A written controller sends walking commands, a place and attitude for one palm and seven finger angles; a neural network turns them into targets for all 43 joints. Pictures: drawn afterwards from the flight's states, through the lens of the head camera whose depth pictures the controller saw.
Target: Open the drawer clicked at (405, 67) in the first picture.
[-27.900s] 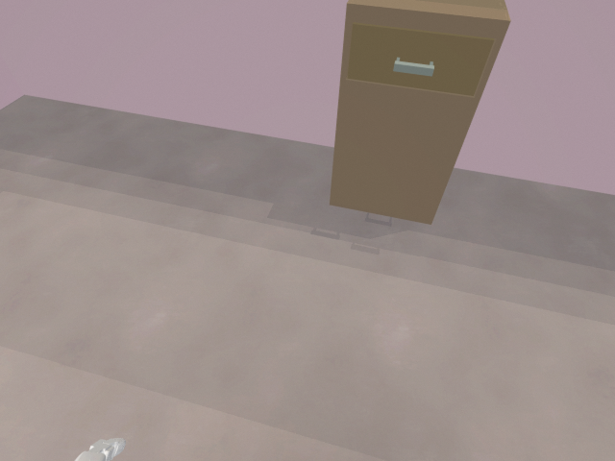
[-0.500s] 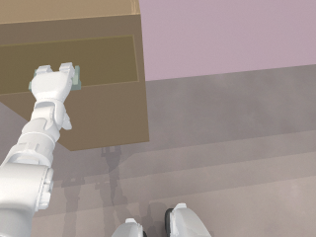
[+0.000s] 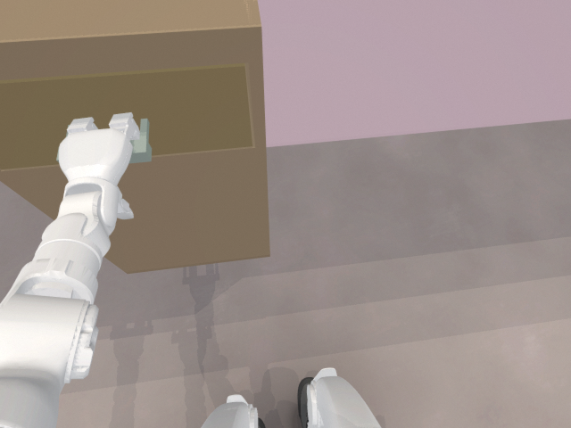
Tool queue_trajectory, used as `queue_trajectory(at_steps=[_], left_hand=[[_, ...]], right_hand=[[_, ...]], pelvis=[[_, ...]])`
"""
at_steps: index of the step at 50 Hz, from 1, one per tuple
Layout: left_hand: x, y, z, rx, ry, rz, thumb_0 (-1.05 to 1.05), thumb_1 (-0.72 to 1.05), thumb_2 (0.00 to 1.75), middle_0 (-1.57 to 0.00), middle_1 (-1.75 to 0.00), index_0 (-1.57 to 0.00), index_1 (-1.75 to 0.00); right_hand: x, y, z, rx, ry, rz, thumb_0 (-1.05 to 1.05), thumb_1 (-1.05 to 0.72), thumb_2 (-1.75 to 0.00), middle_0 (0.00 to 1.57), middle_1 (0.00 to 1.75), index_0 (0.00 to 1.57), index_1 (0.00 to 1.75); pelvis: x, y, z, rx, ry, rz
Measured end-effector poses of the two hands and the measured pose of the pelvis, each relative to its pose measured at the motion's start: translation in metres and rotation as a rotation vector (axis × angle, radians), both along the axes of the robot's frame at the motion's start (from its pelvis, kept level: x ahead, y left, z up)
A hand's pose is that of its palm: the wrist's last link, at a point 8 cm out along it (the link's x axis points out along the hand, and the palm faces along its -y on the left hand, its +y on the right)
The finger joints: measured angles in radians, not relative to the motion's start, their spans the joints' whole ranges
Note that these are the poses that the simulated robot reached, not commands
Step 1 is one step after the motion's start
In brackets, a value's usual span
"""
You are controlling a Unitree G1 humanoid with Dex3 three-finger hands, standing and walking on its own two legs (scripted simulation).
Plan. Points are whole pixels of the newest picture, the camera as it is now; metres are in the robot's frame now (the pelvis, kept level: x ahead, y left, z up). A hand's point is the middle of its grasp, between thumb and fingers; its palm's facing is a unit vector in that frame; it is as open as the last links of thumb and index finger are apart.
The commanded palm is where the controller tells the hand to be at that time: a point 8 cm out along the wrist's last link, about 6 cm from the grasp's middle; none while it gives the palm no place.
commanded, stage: close the thumb around the handle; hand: left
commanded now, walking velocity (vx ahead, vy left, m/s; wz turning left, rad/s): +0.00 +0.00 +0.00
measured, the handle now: (107, 141) +0.53 +0.24 +0.01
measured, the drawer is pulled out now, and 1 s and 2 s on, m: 0.00 0.03 0.10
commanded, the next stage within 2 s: pull the drawer open in 0.46 s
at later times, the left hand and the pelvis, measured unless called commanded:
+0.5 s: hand (113, 175) +0.49 +0.24 -0.01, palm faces -0.05 -0.03 -1.00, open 5.6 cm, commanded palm +0.46 +0.24 +0.04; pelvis +0.00 +0.01 +0.00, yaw +0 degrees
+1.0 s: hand (112, 194) +0.45 +0.23 -0.01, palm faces -0.05 -0.06 -1.00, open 5.6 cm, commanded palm +0.41 +0.23 +0.04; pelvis +0.03 +0.01 +0.02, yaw -1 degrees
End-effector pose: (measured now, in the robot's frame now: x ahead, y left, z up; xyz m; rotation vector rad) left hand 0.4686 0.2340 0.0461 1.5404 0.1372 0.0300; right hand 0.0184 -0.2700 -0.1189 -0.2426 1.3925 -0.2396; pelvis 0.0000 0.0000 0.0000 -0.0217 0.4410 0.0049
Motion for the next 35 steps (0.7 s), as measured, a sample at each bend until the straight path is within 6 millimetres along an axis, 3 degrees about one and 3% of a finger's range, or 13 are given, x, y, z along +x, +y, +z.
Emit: queue_trajectory(at_steps=[19, 35], left_hand=[[0.0007, 0.0025, 0.0001, -0.010, -0.020, -0.013, 0.00, 0.70, 0.81, -0.38, -1.33, -0.40, -1.33], [-0.0015, 0.0026, 0.0001, -0.014, -0.011, -0.017, 0.00, 0.71, 0.80, -0.37, -1.35, -0.41, -1.35]], right_hand=[[-0.0022, 0.0075, -0.0008, 0.006, 0.020, -0.005, 0.00, -0.91, -0.90, 0.20, 0.30, 0.20, 0.30], [0.0029, 0.0083, 0.0031, 0.008, 0.014, -0.021, 0.00, -0.91, -0.90, 0.20, 0.30, 0.20, 0.30]], pelvis=[[0.0033, 0.0064, -0.0007, -0.008, 0.001, 0.001], [0.0091, 0.0083, 0.0037, -0.009, -0.008, -0.011]])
